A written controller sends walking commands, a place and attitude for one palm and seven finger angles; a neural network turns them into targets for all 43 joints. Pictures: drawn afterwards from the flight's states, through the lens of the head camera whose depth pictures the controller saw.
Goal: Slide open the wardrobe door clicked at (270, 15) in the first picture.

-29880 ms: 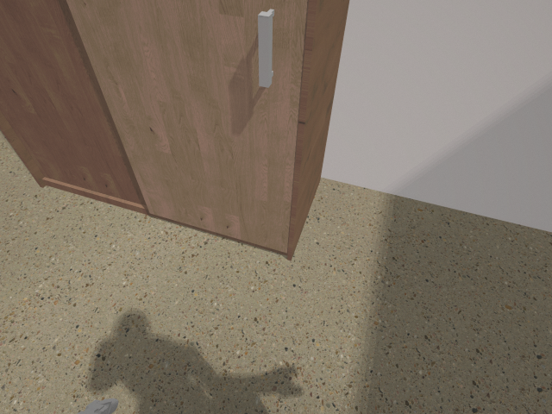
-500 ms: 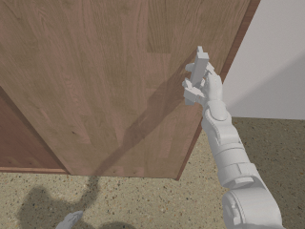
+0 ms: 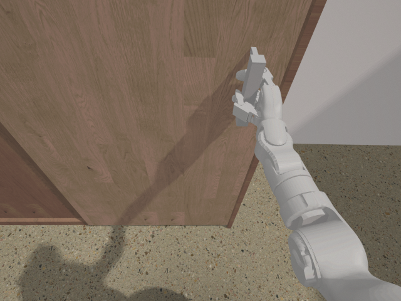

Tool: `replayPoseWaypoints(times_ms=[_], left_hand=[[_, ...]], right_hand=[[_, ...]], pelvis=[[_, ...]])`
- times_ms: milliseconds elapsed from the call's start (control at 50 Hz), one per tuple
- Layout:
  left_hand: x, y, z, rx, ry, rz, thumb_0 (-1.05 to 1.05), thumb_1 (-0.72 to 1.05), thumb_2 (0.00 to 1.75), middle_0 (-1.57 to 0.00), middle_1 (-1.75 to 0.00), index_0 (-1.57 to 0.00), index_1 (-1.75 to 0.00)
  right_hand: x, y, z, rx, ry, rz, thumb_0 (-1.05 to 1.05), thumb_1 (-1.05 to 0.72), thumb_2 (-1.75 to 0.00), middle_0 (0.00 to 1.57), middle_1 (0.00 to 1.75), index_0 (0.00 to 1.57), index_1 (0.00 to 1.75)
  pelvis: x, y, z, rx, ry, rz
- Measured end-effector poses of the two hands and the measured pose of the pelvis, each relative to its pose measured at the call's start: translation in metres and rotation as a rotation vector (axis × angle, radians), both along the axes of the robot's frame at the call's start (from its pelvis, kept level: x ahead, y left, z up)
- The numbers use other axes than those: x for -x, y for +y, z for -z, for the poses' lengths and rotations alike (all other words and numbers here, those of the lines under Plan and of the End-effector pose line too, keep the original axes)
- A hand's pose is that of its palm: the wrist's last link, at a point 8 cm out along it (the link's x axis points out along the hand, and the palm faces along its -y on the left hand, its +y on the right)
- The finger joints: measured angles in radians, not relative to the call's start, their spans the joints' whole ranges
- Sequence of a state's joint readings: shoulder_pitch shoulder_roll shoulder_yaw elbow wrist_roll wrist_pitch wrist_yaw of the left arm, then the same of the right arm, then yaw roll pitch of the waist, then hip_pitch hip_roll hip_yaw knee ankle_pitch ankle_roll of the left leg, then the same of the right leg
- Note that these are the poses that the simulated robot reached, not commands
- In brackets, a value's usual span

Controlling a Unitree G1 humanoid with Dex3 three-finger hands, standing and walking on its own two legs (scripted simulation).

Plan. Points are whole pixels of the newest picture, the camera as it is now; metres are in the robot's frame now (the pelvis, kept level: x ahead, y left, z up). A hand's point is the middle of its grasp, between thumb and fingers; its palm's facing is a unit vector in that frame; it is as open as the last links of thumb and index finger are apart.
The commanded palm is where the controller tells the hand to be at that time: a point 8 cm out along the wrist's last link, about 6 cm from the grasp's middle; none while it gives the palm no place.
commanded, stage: tug the door sideways, standing still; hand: right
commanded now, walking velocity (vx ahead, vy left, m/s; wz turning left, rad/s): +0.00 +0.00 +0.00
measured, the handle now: (247, 88) +0.51 -0.04 +0.15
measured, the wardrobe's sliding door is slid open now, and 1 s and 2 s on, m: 0.00 0.02 0.28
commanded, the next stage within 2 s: step sideways, sliding the door along in 0.14 s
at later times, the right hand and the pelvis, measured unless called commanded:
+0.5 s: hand (237, 106) +0.46 -0.02 +0.15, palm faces -0.12 +0.99 -0.08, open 6.2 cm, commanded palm +0.44 -0.04 +0.15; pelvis -0.01 +0.01 +0.00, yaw +6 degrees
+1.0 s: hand (227, 106) +0.46 +0.00 +0.14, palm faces +0.08 +0.99 -0.10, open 6.3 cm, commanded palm +0.44 +0.03 +0.15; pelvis +0.02 +0.14 +0.00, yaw +1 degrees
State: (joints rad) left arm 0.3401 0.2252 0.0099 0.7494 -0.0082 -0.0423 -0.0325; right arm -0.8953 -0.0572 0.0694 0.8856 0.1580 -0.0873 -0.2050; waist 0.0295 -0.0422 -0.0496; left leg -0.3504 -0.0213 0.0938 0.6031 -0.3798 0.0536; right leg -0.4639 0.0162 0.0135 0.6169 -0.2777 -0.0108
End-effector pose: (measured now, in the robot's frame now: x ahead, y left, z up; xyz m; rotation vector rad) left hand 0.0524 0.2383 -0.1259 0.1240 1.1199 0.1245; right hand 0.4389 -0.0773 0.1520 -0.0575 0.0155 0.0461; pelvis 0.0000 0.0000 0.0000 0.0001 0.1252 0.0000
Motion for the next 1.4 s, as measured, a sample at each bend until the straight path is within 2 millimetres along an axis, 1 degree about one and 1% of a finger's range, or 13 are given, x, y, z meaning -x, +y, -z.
replayPoseWaypoints(times_ms=[260, 440, 580, 640, 700, 800, 900, 1020, 1140, 1180, 1260, 1320, 1400], left_hand=[[-0.012, -0.002, -0.003, -0.007, -0.049, 0.020, 0.01, 0.91, 0.90, -0.20, -0.30, -0.20, -0.30], [-0.019, 0.006, -0.003, -0.060, -0.118, -0.128, 0.01, 0.91, 0.90, -0.20, -0.30, -0.20, -0.30], [-0.014, 0.020, 0.010, -0.025, -0.078, -0.109, 0.01, 0.91, 0.90, -0.20, -0.30, -0.20, -0.30], [-0.016, 0.036, 0.016, -0.023, -0.064, -0.090, 0.01, 0.90, 0.90, -0.20, -0.30, -0.20, -0.30], [-0.023, 0.055, 0.013, -0.061, -0.043, -0.063, 0.01, 0.90, 0.90, -0.20, -0.30, -0.20, -0.30], [-0.053, 0.085, 0.004, -0.145, -0.071, 0.013, 0.02, 0.90, 0.90, -0.20, -0.30, -0.20, -0.30], [-0.088, 0.100, -0.005, -0.101, -0.091, 0.076, 0.02, 0.91, 0.90, -0.20, -0.30, -0.20, -0.30], [-0.134, 0.119, -0.010, -0.038, -0.155, 0.135, 0.01, 0.90, 0.90, -0.20, -0.30, -0.20, -0.30], [-0.189, 0.156, 0.011, 0.046, -0.263, 0.181, 0.01, 0.90, 0.90, -0.20, -0.30, -0.20, -0.30], [-0.203, 0.171, 0.013, 0.037, -0.274, 0.172, 0.01, 0.90, 0.90, -0.20, -0.30, -0.20, -0.30], [-0.223, 0.193, 0.005, -0.014, -0.304, 0.165, 0.02, 0.91, 0.90, -0.20, -0.30, -0.20, -0.30], [-0.234, 0.201, -0.002, -0.048, -0.308, 0.193, 0.02, 0.91, 0.90, -0.20, -0.30, -0.20, -0.30], [-0.245, 0.200, -0.015, -0.015, -0.282, 0.266, 0.02, 0.91, 0.90, -0.19, -0.30, -0.19, -0.30]], right_hand=[[0.000, 0.005, 0.000, -0.002, -0.005, -0.013, -0.01, -0.72, -0.80, 0.32, 1.38, 0.25, 1.40], [-0.005, -0.001, 0.002, 0.015, -0.049, -0.089, -0.03, -0.67, -0.78, 0.38, 1.36, 0.29, 1.40], [-0.002, 0.003, 0.002, 0.028, -0.050, -0.034, -0.03, -0.68, -0.81, 0.39, 1.36, 0.25, 1.40], [-0.001, 0.007, 0.002, 0.038, -0.064, 0.012, -0.03, -0.70, -0.83, 0.39, 1.37, 0.22, 1.40], [0.000, 0.010, 0.002, 0.041, -0.064, 0.040, -0.03, -0.71, -0.84, 0.37, 1.38, 0.20, 1.40], [0.000, 0.011, 0.006, 0.035, -0.108, 0.041, -0.03, -0.71, -0.84, 0.37, 1.40, 0.19, 1.40], [0.001, 0.015, 0.007, 0.032, -0.135, 0.055, -0.03, -0.73, -0.83, 0.37, 1.40, 0.17, 1.40], [0.002, 0.025, 0.008, 0.045, -0.151, 0.129, -0.03, -0.73, -0.84, 0.38, 1.40, 0.17, 1.40], [0.004, 0.042, 0.009, 0.069, -0.173, 0.302, -0.03, -0.68, -0.84, 0.42, 1.40, 0.18, 1.40], [0.006, 0.048, 0.008, 0.095, -0.151, 0.345, -0.05, -0.67, -0.84, 0.43, 1.40, 0.18, 1.40], [0.008, 0.061, 0.007, 0.081, -0.130, 0.369, -0.04, -0.68, -0.82, 0.44, 1.40, 0.16, 1.40], [0.008, 0.074, 0.009, 0.013, -0.175, 0.349, -0.02, -0.70, -0.83, 0.45, 1.40, 0.15, 1.40], [0.011, 0.091, 0.011, -0.009, -0.214, 0.336, 0.00, -0.71, -0.82, 0.43, 1.40, 0.16, 1.39]], pelvis=[[0.002, -0.002, 0.002, -0.002, 0.006, 0.001], [0.005, -0.001, 0.003, -0.001, -0.072, -0.091], [0.010, 0.028, 0.007, -0.020, -0.131, -0.109], [0.009, 0.047, 0.012, -0.036, -0.153, -0.083], [0.006, 0.059, 0.009, -0.024, -0.152, -0.031], [0.000, 0.070, 0.010, -0.008, -0.134, -0.017], [-0.003, 0.096, 0.002, -0.022, -0.151, -0.023], [-0.021, 0.146, 0.001, -0.046, -0.162, -0.020], [-0.045, 0.207, 0.019, -0.042, -0.190, 0.023], [-0.049, 0.215, 0.015, -0.018, -0.172, 0.053], [-0.056, 0.221, 0.003, 0.013, -0.131, 0.083], [-0.063, 0.226, 0.005, -0.012, -0.125, 0.109], [-0.077, 0.243, -0.001, -0.004, -0.128, 0.084]])
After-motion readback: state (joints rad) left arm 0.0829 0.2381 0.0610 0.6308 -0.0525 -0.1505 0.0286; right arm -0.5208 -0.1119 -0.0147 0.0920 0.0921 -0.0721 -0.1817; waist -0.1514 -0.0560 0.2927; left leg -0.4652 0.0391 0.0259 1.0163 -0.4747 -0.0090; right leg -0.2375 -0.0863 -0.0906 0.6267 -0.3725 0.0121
